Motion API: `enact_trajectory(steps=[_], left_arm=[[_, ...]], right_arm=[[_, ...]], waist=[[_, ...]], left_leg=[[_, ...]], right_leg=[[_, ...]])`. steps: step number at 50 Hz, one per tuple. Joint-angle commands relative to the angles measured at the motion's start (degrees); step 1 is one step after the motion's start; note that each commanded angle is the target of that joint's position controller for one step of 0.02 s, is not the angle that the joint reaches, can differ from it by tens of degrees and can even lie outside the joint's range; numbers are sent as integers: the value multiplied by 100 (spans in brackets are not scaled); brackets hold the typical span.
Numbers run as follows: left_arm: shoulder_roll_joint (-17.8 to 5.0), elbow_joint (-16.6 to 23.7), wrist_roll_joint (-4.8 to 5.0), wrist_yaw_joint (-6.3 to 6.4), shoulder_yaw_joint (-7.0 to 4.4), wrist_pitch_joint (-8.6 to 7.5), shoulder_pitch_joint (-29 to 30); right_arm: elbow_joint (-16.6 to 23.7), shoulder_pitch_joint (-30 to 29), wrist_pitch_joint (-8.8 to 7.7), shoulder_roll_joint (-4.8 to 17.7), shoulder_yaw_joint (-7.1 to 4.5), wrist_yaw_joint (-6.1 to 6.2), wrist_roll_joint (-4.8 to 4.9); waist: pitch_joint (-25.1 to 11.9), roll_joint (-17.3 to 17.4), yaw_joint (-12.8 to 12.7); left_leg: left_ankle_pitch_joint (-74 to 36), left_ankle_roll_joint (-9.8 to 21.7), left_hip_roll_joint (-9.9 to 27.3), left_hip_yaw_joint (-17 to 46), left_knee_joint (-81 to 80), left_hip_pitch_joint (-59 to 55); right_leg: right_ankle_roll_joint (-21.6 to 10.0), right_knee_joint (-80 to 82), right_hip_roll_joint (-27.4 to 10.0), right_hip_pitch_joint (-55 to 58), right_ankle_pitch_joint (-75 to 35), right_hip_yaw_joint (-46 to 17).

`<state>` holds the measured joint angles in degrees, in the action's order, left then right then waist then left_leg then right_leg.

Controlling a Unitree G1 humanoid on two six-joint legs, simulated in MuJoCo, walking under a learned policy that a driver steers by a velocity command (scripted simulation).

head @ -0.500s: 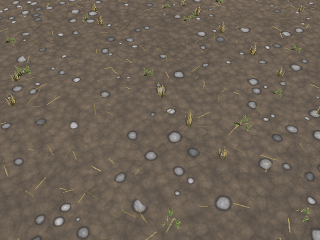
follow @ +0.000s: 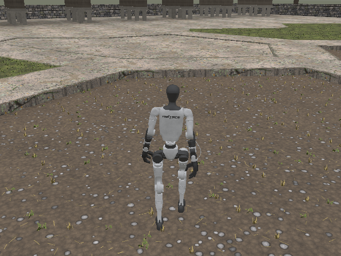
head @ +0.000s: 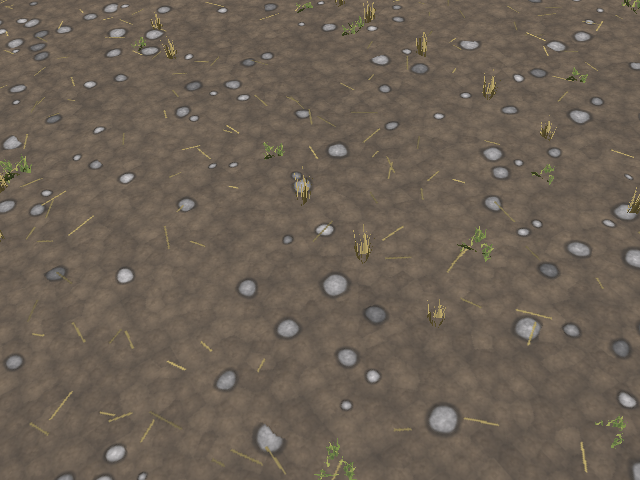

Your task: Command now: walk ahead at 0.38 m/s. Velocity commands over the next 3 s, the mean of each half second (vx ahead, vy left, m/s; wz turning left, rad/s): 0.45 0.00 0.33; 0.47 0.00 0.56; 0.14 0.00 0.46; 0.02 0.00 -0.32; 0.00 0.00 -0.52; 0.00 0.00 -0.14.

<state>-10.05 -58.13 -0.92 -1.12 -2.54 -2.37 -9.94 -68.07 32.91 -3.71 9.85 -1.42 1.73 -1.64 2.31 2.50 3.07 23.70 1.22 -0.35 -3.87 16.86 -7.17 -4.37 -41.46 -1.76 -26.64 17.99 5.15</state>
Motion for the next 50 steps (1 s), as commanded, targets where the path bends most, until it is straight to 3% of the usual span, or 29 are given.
enact_trajectory(steps=[1, 2, 3, 4, 5, 6, 7, 9, 10, 15, 19, 23, 26, 28, 29, 30, 31, 32, 33, 34, 35, 37, 39, 41, 45, 48, 50], left_arm=[[-180, 115, 62, -4, -110, -78, -641], [-421, -175, 45, 43, -241, -111, -1460], [-918, -341, -76, 119, -403, -163, -2424], [-1456, -324, -149, 122, -476, -153, -2830], [-1187, -225, -33, 122, -388, -91, -2086], [-1002, -12, -12, 120, -318, -108, -1309], [-761, 71, -5, 88, -239, -165, -920], [-400, 47, -8, 123, -106, -259, -782], [-355, 9, -19, 151, -80, -306, -920], [-450, -63, -37, 230, -66, -423, -1459], [-367, -65, -33, 275, -23, -450, -1673], [-521, -140, -19, 332, -55, -444, -1944], [-713, -152, -29, 382, -107, -398, -1930], [-908, -83, -61, 404, -178, -317, -1774], [-1010, -12, -56, 371, -214, -273, -1706], [-1072, 87, -30, 308, -239, -250, -1571], [-625, 366, 32, 236, -156, -249, -1550], [-554, 850, 92, 148, -159, -305, -1314], [-770, 1027, 50, 116, -184, -381, -602], [-745, 1085, 82, 102, -154, -461, -531], [-720, 972, 52, 126, -160, -469, -665], [-635, 942, -151, 113, -151, -251, -886], [-597, 1044, -203, 60, -147, -74, -777], [-611, 1243, -194, 28, -134, 7, -333], [-723, 1664, -161, 0, -120, 47, 706], [-686, 1876, -124, -2, -59, 11, 1149], [-659, 2008, -74, 13, -5, -28, 1397]], right_arm=[[266, -311, -137, 725, -90, -36, 58], [258, -234, -157, 660, -56, -74, 58], [374, -298, -171, 522, 8, -124, 76], [615, 36, -152, -56, 102, -153, 166], [734, -496, -92, 339, -14, -180, 54], [909, -815, -74, 360, -42, -225, 63], [932, -903, -77, 281, -50, -234, 75], [870, -619, 32, 137, -90, -242, -1], [895, -613, 97, 116, -115, -259, -13], [1345, -1656, 271, 175, -209, -350, 10], [1727, -2631, 240, 101, -185, -432, 10], [2063, -3351, 216, 77, -146, -495, -1], [2082, -3162, 211, 221, -216, -470, -21], [1895, -2398, 214, 420, -317, -428, -36], [1737, -1859, 193, 584, -397, -407, -52], [1531, -1164, 152, 812, -516, -360, -103], [1535, -924, 144, 1363, -677, -298, -158], [1665, -1070, 206, 1760, -744, -329, -68], [1623, -1172, 245, 1623, -696, -286, 29], [1619, -1419, 221, 1349, -621, -245, 70], [1652, -1667, 174, 1108, -554, -225, 63], [1701, -1855, 57, 870, -450, -166, 138], [1655, -1627, -58, 981, -446, -163, 199], [1645, -1380, -85, 1131, -470, -170, 196], [1647, -816, -44, 1143, -454, -187, 176], [1679, -604, 11, 1195, -448, -136, 159], [1710, -479, 72, 1214, -446, -101, 128]], waist=[[553, 280, -722], [122, -19, -1021], [-425, -579, -1432], [-1085, -1760, -1225], [-584, -844, -913], [12, -574, -618], [275, -319, -454], [311, -457, -138], [293, -476, -111], [488, -515, -171], [638, -532, -315], [665, -590, -477], [369, -756, -299], [-107, -960, 60], [-436, -965, 260], [-783, -712, 644], [-1248, 140, 589], [-1603, 696, 290], [-994, -66, 325], [-472, -277, 128], [-192, -659, -155], [-212, -536, -462], [-218, -391, -509], [-124, -222, -406], [23, 59, -33], [34, 121, 90], [-48, 234, 194]], left_leg=[[-3634, 836, 1205, 421, 416, 1774], [-4137, 698, 929, 202, 1530, 2127], [-3127, 500, 566, -54, 3244, 3060], [598, 335, -312, -114, 5439, 4056], [243, 485, 59, 732, 5995, 4257], [-329, 554, 315, 691, 5961, 4350], [-695, 570, 500, 688, 5671, 4153], [-853, 495, 626, 646, 5303, 3682], [-927, 475, 596, 605, 5263, 3633], [-1652, 395, 637, 436, 4790, 4715], [-2230, 318, 535, 133, 3523, 4896], [-2271, 437, 357, -391, 2310, 4514], [-1765, 750, -41, -718, 1998, 3890], [-1180, 1034, -394, -812, 1959, 3088], [-1014, 1168, -539, -741, 1715, 2425], [-1110, 1345, -503, -414, 1111, 1319], [-397, 1847, 961, 1637, 944, -148], [-468, 2604, 2056, 4739, 4, -909], [-603, 2364, 1925, 4071, -278, -505], [-1153, 2128, 1800, 3405, -347, 163], [-1926, 1838, 1497, 2841, -394, 749], [-2887, 1622, 1027, 2109, -430, 1366], [-3483, 1592, 819, 1850, -436, 1520], [-3559, 1483, 679, 1746, -493, 1571], [-3512, 1234, 613, 1921, -502, 1145], [-5023, 1041, 515, 1786, 1, 866], [-5479, 937, 459, 1798, 320, 738]], right_leg=[[-175, 610, 504, 1534, -539, 456], [-265, 875, 617, 2634, -481, 411], [-483, 1472, -434, 3768, 515, -893], [-1094, 2952, -2258, 4141, 1839, -4072], [-984, 3331, -2150, 3245, 2558, -4338], [-827, 3293, -2094, 2507, 2246, -3522], [-666, 3395, -1837, 1974, 1311, -2736], [-407, 3425, -1437, 1509, 165, -1619], [-390, 3419, -1391, 1491, -257, -1320], [-352, 3543, -1299, 2008, -1201, -389], [-312, 3461, -1177, 2256, -2112, 242], [-275, 3264, -1267, 2753, -3203, 691], [-184, 2469, -1328, 3281, -5541, 1018], [-204, 1227, -1381, 3435, -6742, 1125], [-220, 284, -1406, 3273, -6491, 1088], [-90, -1106, -1293, 2594, -5377, 1138], [115, -3090, -763, 740, -1659, 1052], [312, -4586, 433, -1048, 1278, 16], [240, -4436, -9, -1670, 616, -682], [212, -3963, -229, -1630, 111, -668], [227, -3418, -419, -1287, -105, -678], [397, -2859, -555, -656, -144, -717], [562, -2501, -552, -627, -168, -616], [679, -2069, -543, -890, -546, -510], [741, -1106, -436, -1516, -1330, -473], [698, -435, -150, -1440, -1560, -403], [622, -9, 87, -1210, -1635, -342]])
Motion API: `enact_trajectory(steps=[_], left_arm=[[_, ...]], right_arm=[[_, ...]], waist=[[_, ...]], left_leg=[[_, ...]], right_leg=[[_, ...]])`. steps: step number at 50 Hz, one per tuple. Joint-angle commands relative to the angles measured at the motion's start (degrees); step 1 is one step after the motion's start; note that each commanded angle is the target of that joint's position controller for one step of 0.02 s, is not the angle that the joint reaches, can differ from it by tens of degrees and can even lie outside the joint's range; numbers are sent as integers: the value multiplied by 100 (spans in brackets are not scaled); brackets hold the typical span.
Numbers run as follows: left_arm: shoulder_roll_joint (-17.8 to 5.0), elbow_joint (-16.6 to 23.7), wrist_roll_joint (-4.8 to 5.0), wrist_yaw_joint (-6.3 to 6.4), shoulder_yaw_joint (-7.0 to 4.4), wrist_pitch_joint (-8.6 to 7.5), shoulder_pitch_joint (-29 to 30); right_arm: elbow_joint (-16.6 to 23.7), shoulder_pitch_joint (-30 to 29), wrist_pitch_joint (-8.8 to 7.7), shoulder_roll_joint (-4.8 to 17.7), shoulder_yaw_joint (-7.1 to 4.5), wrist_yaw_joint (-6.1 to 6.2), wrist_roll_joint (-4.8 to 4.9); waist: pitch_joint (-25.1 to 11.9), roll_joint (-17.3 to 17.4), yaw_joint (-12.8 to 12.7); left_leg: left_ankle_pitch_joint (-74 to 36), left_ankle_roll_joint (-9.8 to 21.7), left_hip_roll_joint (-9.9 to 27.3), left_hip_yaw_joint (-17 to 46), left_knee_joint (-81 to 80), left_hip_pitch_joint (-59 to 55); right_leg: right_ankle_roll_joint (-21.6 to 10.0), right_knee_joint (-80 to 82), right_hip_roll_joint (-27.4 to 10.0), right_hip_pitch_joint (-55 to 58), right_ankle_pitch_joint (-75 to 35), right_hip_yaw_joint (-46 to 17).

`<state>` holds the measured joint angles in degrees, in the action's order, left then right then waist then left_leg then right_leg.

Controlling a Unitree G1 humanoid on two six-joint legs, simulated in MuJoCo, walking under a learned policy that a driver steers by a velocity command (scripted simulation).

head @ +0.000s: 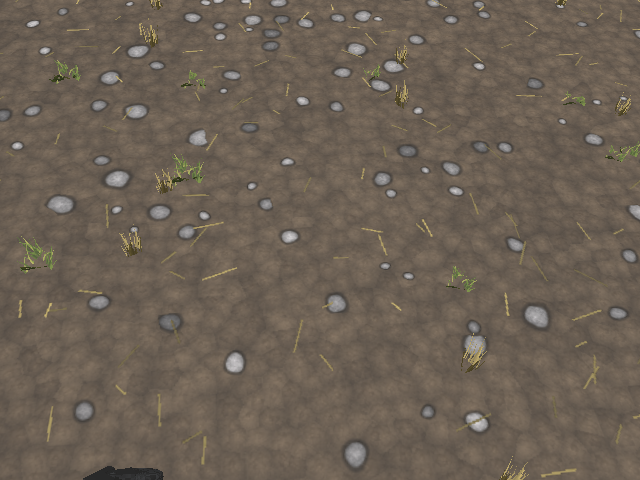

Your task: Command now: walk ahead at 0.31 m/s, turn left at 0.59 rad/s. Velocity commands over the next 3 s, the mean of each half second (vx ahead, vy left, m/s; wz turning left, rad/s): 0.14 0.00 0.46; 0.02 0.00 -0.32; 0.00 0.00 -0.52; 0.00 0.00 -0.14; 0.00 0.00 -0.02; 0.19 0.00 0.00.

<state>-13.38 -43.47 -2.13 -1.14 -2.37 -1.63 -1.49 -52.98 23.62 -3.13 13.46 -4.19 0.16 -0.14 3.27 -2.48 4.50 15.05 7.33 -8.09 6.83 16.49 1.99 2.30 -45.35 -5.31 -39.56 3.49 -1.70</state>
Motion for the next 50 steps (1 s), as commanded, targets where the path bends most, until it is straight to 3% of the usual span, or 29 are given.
enact_trajectory(steps=[1, 3, 5, 6, 7, 8, 9, 10, 11, 13, 17, 22, 25, 27, 28, 29, 30, 32, 34, 36, 39, 41, 44, 45, 46, 47, 48, 49, 50], left_arm=[[-351, 596, 70, 28, -8, -125, 622], [-498, 579, 95, 75, -19, -182, 343], [-808, 305, 103, 173, -114, -261, -642], [-945, 152, 52, 234, -156, -365, -1377], [-1345, 157, -69, 294, -212, -414, -1994], [-1429, 339, -2, 224, -207, -314, -1821], [-1191, 446, 129, 172, -209, -198, -1526], [-764, 602, 163, 213, -120, -140, -1033], [-355, 642, 160, 252, 28, -78, -715], [-519, 520, 84, 306, 13, -44, -731], [-701, 382, 36, 257, -54, -131, -928], [-800, 354, 48, 198, -94, 5, -911], [-797, 197, 44, 103, -79, 136, -1185], [-786, 96, 110, 42, -67, 217, -1328], [-643, 106, 108, -15, -49, 198, -1494], [-244, 302, 217, -56, 32, 152, -1581], [-565, 259, 197, -9, -52, 202, -1315], [-719, 230, 199, -18, -184, 301, -1340], [-748, 99, 106, 26, -264, 341, -1713], [-568, 121, 91, 50, -239, 348, -1731], [-398, 321, 144, -3, -172, 422, -1363], [-450, 442, 185, -34, -177, 458, -1283], [-429, 458, 190, -45, -178, 409, -1546], [-506, 462, 139, -13, -186, 345, -1596], [-1053, 494, 39, 30, -306, 252, -1725], [-1848, 461, 112, 8, -513, 227, -2089], [-1651, 379, 148, 25, -497, 233, -2406], [-1358, 417, 171, 59, -412, 266, -2066], [-1177, 512, 161, 95, -352, 317, -1586]], right_arm=[[224, 481, 43, 862, -170, 73, -45], [342, 299, 75, 913, -189, 119, -88], [551, -177, 23, 1093, -242, 119, -80], [671, -435, -36, 1091, -244, 75, 24], [957, -263, -62, 585, -118, 74, 172], [970, 775, 26, 495, -143, 179, 283], [726, 1064, 156, 833, -187, 225, 66], [704, 660, 274, 911, -196, 180, -49], [774, 153, 362, 925, -208, 93, -145], [853, -56, 533, 724, -177, -85, -171], [949, -120, 629, 541, -100, -124, -137], [1159, -758, 712, 427, 68, -174, -149], [1107, -797, 667, 352, 173, -127, -129], [926, -454, 553, 370, 214, -62, -146], [968, -481, 468, 635, 196, -4, -219], [1109, -777, 419, 1145, 96, 72, -225], [1137, -1190, 391, 1104, 66, 109, -198], [1202, -1550, 312, 865, 125, 181, -213], [1211, -1487, 280, 756, 141, 240, -127], [1168, -1278, 290, 675, 136, 247, -93], [1121, -1158, 335, 726, 74, 239, -124], [1100, -1129, 367, 875, -3, 203, -136], [1096, -1289, 405, 1049, -96, 165, -84], [1048, -1196, 401, 1039, -114, 156, -81], [1134, -1059, 418, 789, -75, 126, -116], [1573, -1599, 496, 432, 63, 176, -90], [1532, -1705, 557, 599, 50, 208, -139], [1434, -1637, 568, 628, 29, 172, -72], [1355, -1580, 529, 687, 7, 133, -22]], waist=[[-179, 795, 80], [-277, 895, -88], [-613, 913, -567], [-911, 696, -1001], [-1820, -236, -1020], [-2661, -1169, -417], [-2695, -624, -284], [-2146, -355, -291], [-1324, -68, -286], [-705, -451, -240], [-875, -399, -147], [-749, -675, -321], [-665, -683, -435], [-391, -435, -241], [-327, 50, -316], [-346, 1331, -545], [-29, 1436, -401], [118, 1310, -583], [-159, 1130, -654], [-427, 902, -579], [-513, 1129, -355], [-576, 1277, -282], [-632, 1127, -524], [-630, 835, -607], [-656, -379, -557], [-331, -1613, -777], [-471, -810, -908], [-285, -431, -713], [-148, -219, -511]], left_leg=[[-4705, 282, 1218, 787, 508, -244], [-4746, 99, 1182, 962, 892, -211], [-5046, -182, 1046, 1119, 1737, 45], [-4418, -319, 778, 1046, 2737, 492], [-1098, -461, 324, 540, 4465, 1416], [2642, -467, -316, 62, 5801, 2259], [2196, -535, 68, 80, 6469, 2490], [1713, -623, 289, -102, 6547, 2723], [1425, -695, 516, -202, 6121, 2723], [1097, -811, 589, -307, 5757, 2447], [890, -779, 458, -329, 5174, 2240], [791, -700, 633, -593, 3417, 1804], [838, -590, 589, -804, 2134, 1096], [-75, -378, 606, -775, 512, 121], [59, -268, 1275, 3, -36, -134], [599, 59, 2492, 1334, -515, 271], [577, 350, 2714, 1175, -585, 1633], [-434, 334, 2341, 498, -432, 1682], [-2459, 425, 2255, -4, 10, 1028], [-3381, 490, 2299, -232, 351, 372], [-3169, 450, 2330, -374, 572, 99], [-3089, 436, 2426, -353, 689, 125], [-2720, 152, 2375, -566, 1201, 419], [-1967, -174, 2212, -796, 1613, 799], [-340, -602, 1705, -1279, 2873, 1823], [2121, -873, 646, -1284, 3638, 3236], [2238, -843, 845, -640, 4503, 3248], [1797, -823, 921, -499, 4787, 3266], [1271, -811, 1003, -416, 4654, 3230]], right_leg=[[-94, 601, 554, 229, -179, 339], [-239, 1181, 707, 905, -85, 191], [-444, 1795, 851, 2240, -189, 118], [-573, 2326, 480, 3329, -1205, -64], [-858, 1736, -1126, 4839, -3759, -1177], [-1601, 1437, -2583, 5551, -6400, -2739], [-1911, 1557, -2501, 5079, -5685, -2834], [-1928, 1981, -2169, 4340, -3630, -2408], [-1631, 2411, -1545, 3459, -2341, -1596], [-1436, 2820, -1011, 2573, -1748, -763], [-1569, 2873, -967, 2387, -1929, -333], [-1473, 3172, -876, 2154, 427, -210], [-1414, 3153, -823, 2025, 1127, -498], [-980, 3021, -631, 1440, 1475, -535], [-610, 2675, -374, 1176, 1533, -385], [-269, 1912, 386, 1025, 1807, 364], [-272, 1085, 521, 1756, 2190, 287], [-354, -169, 722, 1624, 2087, 198], [-344, -1027, 719, 1321, 2271, 204], [-255, -1083, 628, 1112, 2401, 253], [-201, -290, 551, 1321, 2439, 401], [-243, 167, 595, 1621, 2464, 536], [-400, 1484, 731, 2384, 1636, 779], [-472, 2254, 702, 2851, 842, 515], [-687, 2795, -300, 3547, -82, -1011], [-1589, 2781, -1640, 3581, -2550, -2772], [-2042, 2717, -1678, 3623, -2676, -2639], [-2014, 2675, -1348, 3407, -2188, -2144], [-1741, 2739, -922, 3224, -1635, -1756]])
Over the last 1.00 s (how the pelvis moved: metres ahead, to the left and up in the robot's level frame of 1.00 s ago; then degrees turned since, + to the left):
0.50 0.06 0.01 30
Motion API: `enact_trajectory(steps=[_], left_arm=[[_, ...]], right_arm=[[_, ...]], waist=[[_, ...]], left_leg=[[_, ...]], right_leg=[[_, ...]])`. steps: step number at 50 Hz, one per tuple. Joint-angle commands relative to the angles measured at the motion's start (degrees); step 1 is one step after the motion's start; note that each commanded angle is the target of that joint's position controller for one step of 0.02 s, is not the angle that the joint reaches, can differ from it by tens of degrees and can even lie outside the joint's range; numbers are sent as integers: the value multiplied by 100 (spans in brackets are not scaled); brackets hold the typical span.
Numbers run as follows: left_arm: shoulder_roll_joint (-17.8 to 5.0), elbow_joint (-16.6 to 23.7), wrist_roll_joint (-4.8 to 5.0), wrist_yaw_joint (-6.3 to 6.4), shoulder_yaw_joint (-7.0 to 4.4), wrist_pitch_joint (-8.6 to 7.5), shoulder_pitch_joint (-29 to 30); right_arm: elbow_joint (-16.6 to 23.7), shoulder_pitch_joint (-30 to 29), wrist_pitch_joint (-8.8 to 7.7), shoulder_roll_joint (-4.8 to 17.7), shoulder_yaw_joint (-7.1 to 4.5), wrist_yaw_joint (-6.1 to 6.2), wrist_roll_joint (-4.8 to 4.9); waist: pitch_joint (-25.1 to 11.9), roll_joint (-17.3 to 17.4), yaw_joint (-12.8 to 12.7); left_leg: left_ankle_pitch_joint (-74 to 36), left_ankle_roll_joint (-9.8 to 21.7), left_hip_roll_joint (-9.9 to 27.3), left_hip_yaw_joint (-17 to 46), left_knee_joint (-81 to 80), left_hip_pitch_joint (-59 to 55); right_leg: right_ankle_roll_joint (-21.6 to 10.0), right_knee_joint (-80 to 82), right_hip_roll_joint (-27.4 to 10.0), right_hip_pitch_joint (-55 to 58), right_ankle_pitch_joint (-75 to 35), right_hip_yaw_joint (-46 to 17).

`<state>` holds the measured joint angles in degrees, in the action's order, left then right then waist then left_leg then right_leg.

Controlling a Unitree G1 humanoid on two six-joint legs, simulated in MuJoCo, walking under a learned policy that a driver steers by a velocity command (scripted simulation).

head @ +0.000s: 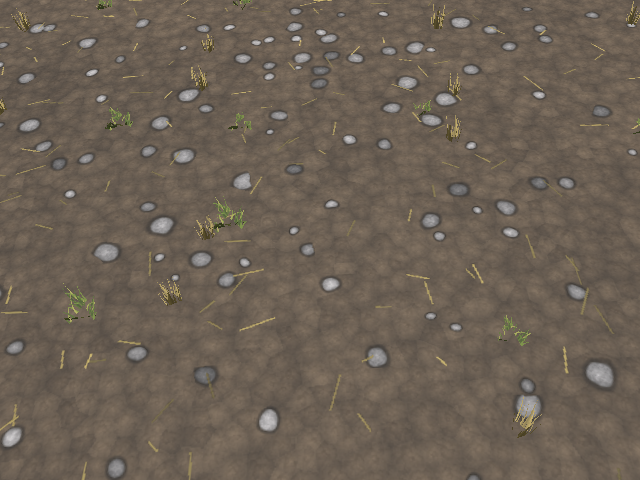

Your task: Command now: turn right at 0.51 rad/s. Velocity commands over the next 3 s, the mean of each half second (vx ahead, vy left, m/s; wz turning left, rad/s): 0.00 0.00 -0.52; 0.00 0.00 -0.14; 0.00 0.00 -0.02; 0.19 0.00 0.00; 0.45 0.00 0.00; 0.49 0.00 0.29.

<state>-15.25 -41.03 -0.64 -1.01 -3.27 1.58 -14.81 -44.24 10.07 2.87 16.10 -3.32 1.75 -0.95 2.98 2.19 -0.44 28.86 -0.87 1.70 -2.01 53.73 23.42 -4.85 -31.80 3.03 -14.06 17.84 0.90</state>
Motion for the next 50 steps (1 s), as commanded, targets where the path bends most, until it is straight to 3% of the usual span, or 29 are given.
enact_trajectory(steps=[1, 2, 4, 10, 14, 18, 21, 22, 23, 24, 25, 26, 27, 28, 30, 33, 35, 37, 38, 39, 40, 41, 42, 43, 46, 50], left_arm=[[-908, 350, 50, 114, -232, 15, 37], [-852, 401, 55, 119, -220, 21, 128], [-908, 394, 75, 97, -243, 5, -15], [-1054, 387, 13, 113, -305, 27, -304], [-1155, 459, -37, 87, -342, 58, -251], [-1200, 525, -64, 34, -371, 88, -39], [-1061, 551, 7, 45, -322, 96, 314], [-905, 548, 44, 72, -268, 77, 286], [-490, 551, 38, 81, -154, 51, -75], [-719, 590, -17, 142, -223, 58, -160], [-983, 485, -127, 163, -287, 78, -148], [-966, 372, -85, 130, -295, 92, -133], [-890, 267, -48, 92, -278, 115, -191], [-828, 234, -48, 48, -258, 141, -209], [-717, 164, -22, 4, -194, 171, -135], [-481, 151, 8, 17, -58, 215, 155], [-438, 103, 40, 56, -1, 229, 259], [-414, -48, 66, 113, 29, 195, 97], [-371, -154, 44, 147, 60, 144, -52], [-499, -187, -18, 184, 61, 74, -25], [-769, -158, -114, 231, 49, -13, -37], [-842, -202, -56, 214, 61, -57, 403], [-550, -179, -41, 171, 139, -106, 566], [-500, -224, -42, 165, 166, -143, 550], [-565, -515, -2, 242, 184, -195, 254], [-486, -747, -4, 253, 223, -201, 216]], right_arm=[[464, -178, -95, 528, -117, -49, 5], [390, -39, -102, 570, -130, -80, -58], [372, 72, -85, 514, -120, -123, -53], [570, -243, -40, 483, -79, -86, -37], [688, -352, -87, 482, -42, -70, -10], [774, -233, -156, 518, -9, -29, 63], [655, 330, -237, 456, 25, 46, 77], [637, 414, -281, 554, 8, 97, 25], [758, 241, -304, 900, -20, 140, -61], [856, -35, -271, 1344, -106, 84, -77], [785, 150, -266, 1099, -90, 23, -53], [799, -103, -286, 742, 17, -20, 2], [823, -355, -292, 579, 62, -42, -11], [816, -431, -307, 558, 76, -24, -21], [730, -252, -319, 518, 92, -11, -20], [550, 51, -324, 536, 91, -31, -6], [442, 180, -283, 646, 53, -71, -39], [341, 231, -227, 703, 24, -97, -24], [298, 220, -215, 683, 28, -97, 10], [270, 331, -247, 599, 48, -96, 6], [338, 374, -303, 433, 93, -130, 19], [327, 338, -292, 212, 155, -139, 86], [194, 211, -266, 347, 139, -114, 19], [97, 149, -262, 431, 103, -111, 13], [-116, 265, -289, 451, 87, -133, 19], [-483, 345, -284, 371, 113, -106, 38]], waist=[[-108, -787, 80], [-294, -836, 99], [-535, -697, 71], [-397, -876, -163], [-402, -876, -202], [-493, -957, -130], [-583, -932, 204], [-587, -706, 221], [-679, 450, -25], [-426, 1052, -73], [-466, 587, -16], [-328, 312, -142], [-245, 304, -234], [-301, 550, -250], [-372, 626, -120], [-453, 667, 79], [-460, 843, 183], [-434, 816, 76], [-428, 668, -50], [-528, 476, -12], [-729, -83, 69], [-401, -922, 348], [-313, -759, 239], [-213, -685, 160], [-201, -736, 120], [-84, -447, 107]], left_leg=[[-458, -10, 24, 454, 826, 1108], [-675, -54, -47, 390, 901, 969], [-838, -122, -125, 379, 910, 909], [-826, -193, -192, 491, -19, 1068], [-689, -129, -319, 531, -565, 663], [-558, 1, -509, 559, -1225, -14], [-1272, 155, -517, 465, -2769, -1168], [-1639, 242, -197, 738, -3449, -1704], [-1469, 546, 1100, 2101, -4070, -2084], [-2549, 1284, 1984, 3231, -4076, -1601], [-2842, 1635, 2036, 3097, -3951, -1253], [-2870, 1540, 1651, 2542, -3902, -1042], [-2970, 1333, 1243, 1971, -3847, -927], [-3175, 1206, 1003, 1656, -3795, -1059], [-3631, 1158, 800, 1324, -3652, -1371], [-3459, 1184, 839, 1338, -3518, -1734], [-3325, 1199, 825, 1405, -3438, -1737], [-3516, 1124, 764, 1424, -3234, -1639], [-3588, 954, 713, 1367, -3097, -1428], [-3415, 702, 692, 1393, -3056, -1093], [-2897, 455, 501, 1167, -2775, -733], [-1819, 317, -8, 715, -3170, -1094], [-1845, 261, 32, 727, -3244, -1528], [-2056, 264, 22, 749, -3228, -1563], [-2599, 305, 160, 816, -3231, -1652], [-2458, 246, 156, 816, -3352, -1567]], right_leg=[[-838, 1392, -1497, 716, -2980, -1830], [-788, 1348, -1327, 779, -3255, -1672], [-782, 1291, -1272, 930, -3323, -1660], [-881, 1317, -1259, 999, -2151, -2249], [-897, 1192, -1186, 689, -1934, -2623], [-766, 1014, -1071, 434, -2356, -3025], [-353, 736, -799, 72, -2265, -2964], [-68, 506, -563, -296, -1510, -2800], [253, -474, 17, -765, 265, -2021], [400, -1436, 867, -1397, 1617, -971], [464, -2349, 483, -1154, 1601, -1053], [489, -2665, 410, -1035, 1242, -1111], [550, -2857, 387, -916, 919, -1049], [596, -2916, 391, -936, 737, -972], [706, -2585, 389, -922, 719, -838], [741, -1376, 186, -633, 908, -606], [667, -534, 120, -243, 1033, -308], [552, 528, 126, 220, 381, -131], [475, 1401, 75, 698, -459, -131], [388, 1645, -201, 1220, -988, -554], [257, 1659, -945, 1642, -1266, -1313], [-17, 1428, -1277, 582, -1655, -1578], [-21, 1419, -1180, 300, -1308, -1504], [80, 1424, -981, 257, -1073, -1358], [182, 1429, -766, 354, -1171, -1161], [143, 1466, -761, 381, -1026, -1140]])
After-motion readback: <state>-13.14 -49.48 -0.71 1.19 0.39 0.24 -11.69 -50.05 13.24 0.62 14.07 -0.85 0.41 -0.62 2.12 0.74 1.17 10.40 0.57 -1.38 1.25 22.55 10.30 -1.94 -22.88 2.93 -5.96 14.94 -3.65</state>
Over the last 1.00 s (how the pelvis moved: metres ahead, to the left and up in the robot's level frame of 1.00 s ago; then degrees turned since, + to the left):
0.11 -0.06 -0.01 -1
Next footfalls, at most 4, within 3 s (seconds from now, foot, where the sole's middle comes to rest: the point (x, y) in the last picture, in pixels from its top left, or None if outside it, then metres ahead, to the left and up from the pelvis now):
0.46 left None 0.07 0.11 -0.77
0.78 right None -0.04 -0.08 -0.77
2.40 right None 0.41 -0.14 -0.77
2.94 left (390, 361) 0.73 -0.08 -0.77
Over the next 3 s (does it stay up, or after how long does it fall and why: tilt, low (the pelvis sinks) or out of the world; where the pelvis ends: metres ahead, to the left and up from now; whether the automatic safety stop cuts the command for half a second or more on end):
stays up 0.61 -0.10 -0.02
